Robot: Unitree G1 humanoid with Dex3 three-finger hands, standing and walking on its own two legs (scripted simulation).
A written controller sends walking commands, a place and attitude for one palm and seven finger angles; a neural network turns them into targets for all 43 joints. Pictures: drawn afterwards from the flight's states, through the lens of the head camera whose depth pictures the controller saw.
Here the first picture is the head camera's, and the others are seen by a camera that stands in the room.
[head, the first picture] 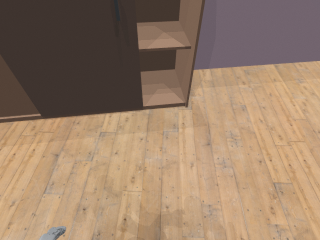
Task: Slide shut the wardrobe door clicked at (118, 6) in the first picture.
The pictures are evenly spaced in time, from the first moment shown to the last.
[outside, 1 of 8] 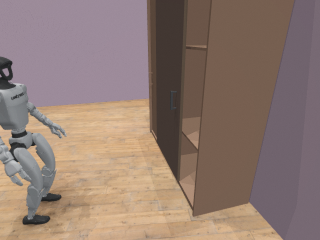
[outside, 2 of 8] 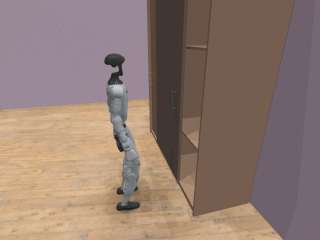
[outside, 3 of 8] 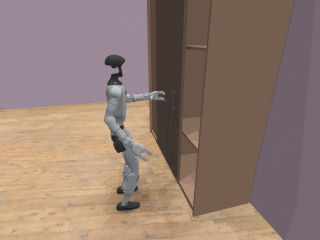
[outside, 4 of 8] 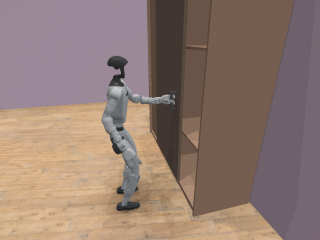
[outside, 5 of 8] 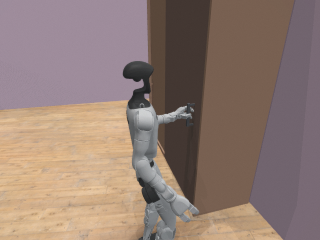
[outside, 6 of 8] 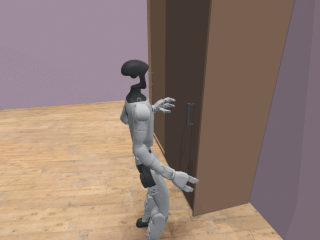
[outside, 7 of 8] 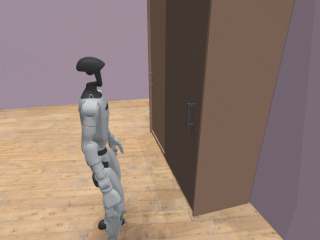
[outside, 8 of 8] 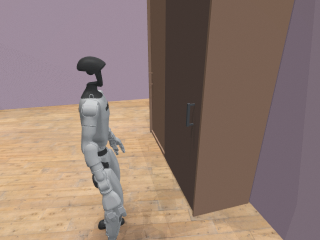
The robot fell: no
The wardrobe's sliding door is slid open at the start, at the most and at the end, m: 0.38 0.38 0.00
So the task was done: yes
